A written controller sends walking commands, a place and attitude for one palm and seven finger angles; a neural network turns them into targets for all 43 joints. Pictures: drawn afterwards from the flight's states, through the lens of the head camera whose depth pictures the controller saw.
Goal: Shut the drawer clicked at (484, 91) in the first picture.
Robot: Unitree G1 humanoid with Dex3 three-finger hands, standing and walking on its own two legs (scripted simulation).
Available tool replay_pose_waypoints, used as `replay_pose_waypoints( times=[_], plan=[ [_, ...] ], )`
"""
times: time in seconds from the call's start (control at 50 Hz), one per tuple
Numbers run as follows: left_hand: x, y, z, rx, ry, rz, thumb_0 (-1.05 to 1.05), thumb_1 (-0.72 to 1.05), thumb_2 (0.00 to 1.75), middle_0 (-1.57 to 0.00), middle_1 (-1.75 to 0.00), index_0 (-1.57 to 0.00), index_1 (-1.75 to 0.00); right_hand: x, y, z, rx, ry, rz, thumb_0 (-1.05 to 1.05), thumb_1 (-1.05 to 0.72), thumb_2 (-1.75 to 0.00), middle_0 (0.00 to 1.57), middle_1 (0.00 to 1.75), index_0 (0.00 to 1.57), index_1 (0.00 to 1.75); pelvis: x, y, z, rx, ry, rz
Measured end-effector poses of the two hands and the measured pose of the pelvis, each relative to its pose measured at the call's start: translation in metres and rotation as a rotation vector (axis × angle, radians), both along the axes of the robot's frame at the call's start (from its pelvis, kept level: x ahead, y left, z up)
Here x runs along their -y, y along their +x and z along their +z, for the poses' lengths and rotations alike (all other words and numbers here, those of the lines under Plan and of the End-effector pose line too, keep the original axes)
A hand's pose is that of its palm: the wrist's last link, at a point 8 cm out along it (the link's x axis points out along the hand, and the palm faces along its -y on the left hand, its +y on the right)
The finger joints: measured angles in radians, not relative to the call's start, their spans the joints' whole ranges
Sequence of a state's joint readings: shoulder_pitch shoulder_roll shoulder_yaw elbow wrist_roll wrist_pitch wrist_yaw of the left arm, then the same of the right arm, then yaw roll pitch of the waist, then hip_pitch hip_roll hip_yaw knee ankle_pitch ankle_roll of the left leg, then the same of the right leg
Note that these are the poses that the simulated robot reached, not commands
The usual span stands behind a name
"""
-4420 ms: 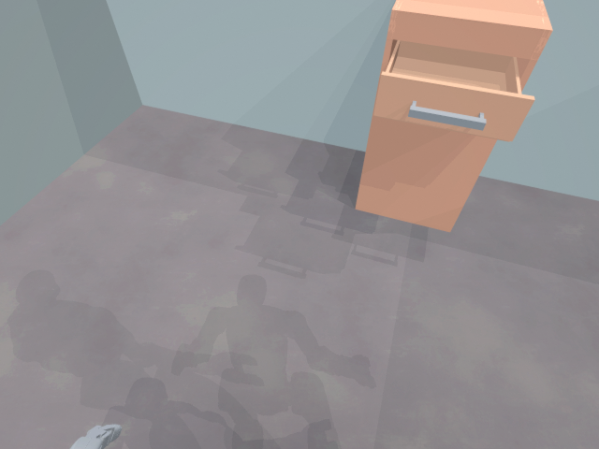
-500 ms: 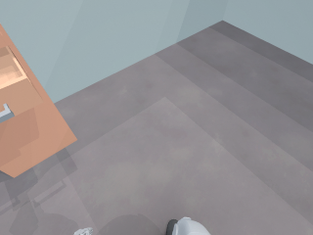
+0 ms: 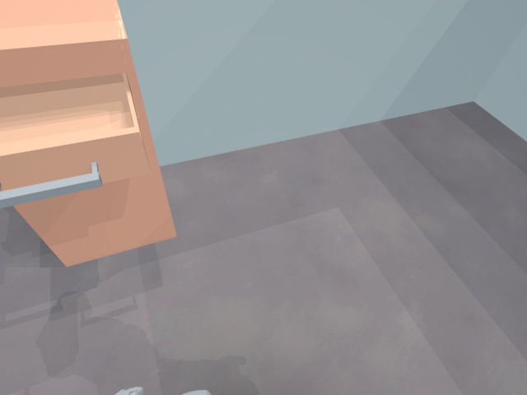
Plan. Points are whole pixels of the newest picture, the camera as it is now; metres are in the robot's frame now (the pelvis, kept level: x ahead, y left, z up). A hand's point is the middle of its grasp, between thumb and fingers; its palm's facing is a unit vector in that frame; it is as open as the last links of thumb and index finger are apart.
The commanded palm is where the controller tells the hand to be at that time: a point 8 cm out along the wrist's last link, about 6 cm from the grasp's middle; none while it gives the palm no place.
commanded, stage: turn to face it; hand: left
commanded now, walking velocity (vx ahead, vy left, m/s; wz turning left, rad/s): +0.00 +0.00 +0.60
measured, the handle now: (47, 183) +0.48 +0.46 -0.04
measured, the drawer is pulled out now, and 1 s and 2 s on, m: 0.23 0.23 0.23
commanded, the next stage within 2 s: take the last steps up to it in 0.64 s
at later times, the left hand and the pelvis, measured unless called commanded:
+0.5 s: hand out of the picture +0.05 +0.17 -0.13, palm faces +0.28 -0.91 -0.30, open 7.4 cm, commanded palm none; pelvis +0.01 -0.05 +0.01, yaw +15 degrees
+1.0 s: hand out of the picture -0.11 +0.17 -0.16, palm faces +0.47 -0.86 -0.21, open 7.4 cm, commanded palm none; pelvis -0.01 -0.01 +0.02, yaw +25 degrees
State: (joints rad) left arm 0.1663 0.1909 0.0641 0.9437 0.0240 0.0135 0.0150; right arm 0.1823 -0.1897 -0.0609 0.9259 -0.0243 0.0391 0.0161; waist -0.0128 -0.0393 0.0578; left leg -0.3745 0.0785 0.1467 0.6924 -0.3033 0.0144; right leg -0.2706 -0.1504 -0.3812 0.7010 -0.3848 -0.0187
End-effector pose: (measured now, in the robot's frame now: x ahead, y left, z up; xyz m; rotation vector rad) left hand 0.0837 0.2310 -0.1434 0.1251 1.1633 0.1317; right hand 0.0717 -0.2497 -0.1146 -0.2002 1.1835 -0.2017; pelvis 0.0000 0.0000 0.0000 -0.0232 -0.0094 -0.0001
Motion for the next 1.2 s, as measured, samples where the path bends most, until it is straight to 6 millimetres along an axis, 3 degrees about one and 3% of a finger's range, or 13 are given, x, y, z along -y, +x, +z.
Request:
replay_pose_waypoints(
  times=[0.06, 0.12, 0.24, 0.34, 0.44, 0.52, 0.62, 0.7, 0.86, 0.94, 1.0, 1.06, 1.2],
  plan=[
    [-0.022, -0.022, -0.002, -0.084, 0.029, 0.045, 0.00, 0.91, 0.90, -0.20, -0.30, -0.20, -0.30, -0.007, 0.016, 0.004, 0.018, -0.015, 0.044, 0.00, -0.92, -0.90, 0.19, 0.30, 0.20, 0.30, -0.006, 0.003, 0.001, -0.009, 0.002, 0.026],
    [-0.037, -0.037, 0.009, -0.121, 0.053, 0.088, 0.00, 0.92, 0.90, -0.20, -0.30, -0.20, -0.30, -0.011, 0.021, 0.008, -0.005, -0.018, 0.075, 0.00, -0.91, -0.90, 0.19, 0.30, 0.20, 0.30, -0.009, 0.006, 0.009, -0.021, -0.002, 0.057],
    [-0.048, -0.051, 0.031, -0.121, 0.099, 0.159, 0.01, 0.92, 0.90, -0.20, -0.30, -0.19, -0.30, -0.014, 0.030, 0.010, -0.046, 0.007, 0.127, 0.01, -0.91, -0.90, 0.20, 0.30, 0.20, 0.30, -0.004, 0.012, 0.020, -0.032, 0.000, 0.116],
    [-0.036, -0.048, 0.041, -0.089, 0.124, 0.193, 0.01, 0.91, 0.90, -0.20, -0.30, -0.19, -0.30, -0.003, 0.040, 0.002, -0.054, 0.035, 0.161, 0.01, -0.91, -0.90, 0.20, 0.30, 0.21, 0.30, 0.011, 0.014, 0.020, -0.030, 0.009, 0.169],
    [-0.006, -0.043, 0.045, -0.010, 0.147, 0.219, 0.01, 0.91, 0.90, -0.20, -0.30, -0.19, -0.30, 0.018, 0.055, -0.017, -0.049, 0.067, 0.199, 0.01, -0.91, -0.90, 0.20, 0.30, 0.21, 0.30, 0.036, 0.014, 0.010, -0.026, 0.034, 0.227],
    [0.022, -0.056, 0.052, 0.012, 0.139, 0.257, 0.00, 0.91, 0.90, -0.20, -0.30, -0.20, -0.30, 0.030, 0.071, -0.018, -0.051, 0.070, 0.243, 0.01, -0.91, -0.90, 0.20, 0.30, 0.20, 0.30, 0.048, 0.013, 0.014, -0.005, 0.046, 0.279],
    [0.045, -0.082, 0.052, -0.018, 0.105, 0.309, 0.00, 0.91, 0.90, -0.20, -0.30, -0.20, -0.30, 0.032, 0.088, -0.009, -0.037, 0.070, 0.299, 0.01, -0.91, -0.90, 0.19, 0.30, 0.20, 0.30, 0.056, 0.012, 0.021, 0.007, 0.065, 0.331],
    [0.050, -0.109, 0.047, -0.056, 0.089, 0.365, 0.00, 0.92, 0.90, -0.21, -0.30, -0.20, -0.30, 0.024, 0.097, -0.004, -0.048, 0.056, 0.354, 0.01, -0.91, -0.90, 0.19, 0.30, 0.20, 0.30, 0.058, 0.009, 0.023, 0.005, 0.069, 0.367],
    [0.041, -0.190, 0.020, -0.186, 0.024, 0.487, 0.00, 0.91, 0.90, -0.21, -0.30, -0.20, -0.30, -0.025, 0.114, 0.005, -0.013, 0.016, 0.491, 0.01, -0.91, -0.90, 0.19, 0.30, 0.20, 0.30, 0.036, -0.006, 0.014, -0.005, 0.029, 0.429],
    [0.031, -0.220, 0.010, -0.267, -0.011, 0.513, 0.00, 0.91, 0.90, -0.20, -0.30, -0.20, -0.30, -0.048, 0.107, 0.011, 0.024, 0.012, 0.521, 0.01, -0.91, -0.90, 0.19, 0.30, 0.20, 0.30, 0.021, -0.009, 0.013, 0.004, 0.025, 0.427],
    [0.022, -0.218, 0.017, -0.270, -0.026, 0.509, 0.01, 0.91, 0.90, -0.20, -0.30, -0.20, -0.30, -0.054, 0.090, 0.015, 0.000, 0.011, 0.505, 0.01, -0.91, -0.90, 0.19, 0.30, 0.20, 0.30, 0.012, -0.006, 0.021, 0.009, 0.016, 0.441],
    [0.012, -0.203, 0.023, -0.231, -0.025, 0.503, 0.01, 0.92, 0.90, -0.20, -0.30, -0.20, -0.30, -0.056, 0.069, 0.013, -0.061, 0.016, 0.484, 0.00, -0.91, -0.90, 0.20, 0.30, 0.20, 0.30, 0.002, 0.000, 0.026, 0.008, 0.015, 0.452],
    [-0.006, -0.139, 0.029, -0.141, -0.010, 0.473, 0.01, 0.91, 0.90, -0.20, -0.30, -0.19, -0.30, -0.050, 0.023, -0.001, -0.234, 0.037, 0.406, 0.01, -0.91, -0.90, 0.20, 0.30, 0.20, 0.30, -0.012, 0.026, 0.026, 0.008, 0.036, 0.465]
  ],
)
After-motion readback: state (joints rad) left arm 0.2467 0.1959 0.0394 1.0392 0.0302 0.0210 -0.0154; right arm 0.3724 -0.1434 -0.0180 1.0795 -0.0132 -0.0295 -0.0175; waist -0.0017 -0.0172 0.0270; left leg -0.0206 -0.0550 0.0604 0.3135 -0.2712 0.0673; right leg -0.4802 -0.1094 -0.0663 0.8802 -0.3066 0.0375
